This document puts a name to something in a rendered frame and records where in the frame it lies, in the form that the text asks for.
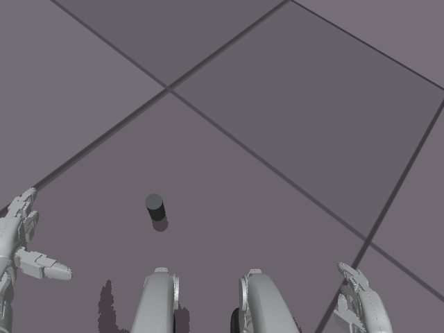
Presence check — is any left robot arm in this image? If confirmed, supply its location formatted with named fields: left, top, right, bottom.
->
left=0, top=257, right=17, bottom=333

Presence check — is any left robot hand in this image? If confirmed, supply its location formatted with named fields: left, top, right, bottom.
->
left=0, top=187, right=73, bottom=280

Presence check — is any right robot hand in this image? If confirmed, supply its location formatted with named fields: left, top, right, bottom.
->
left=334, top=262, right=393, bottom=333

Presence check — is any can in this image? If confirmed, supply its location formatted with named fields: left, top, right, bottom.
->
left=145, top=194, right=165, bottom=221

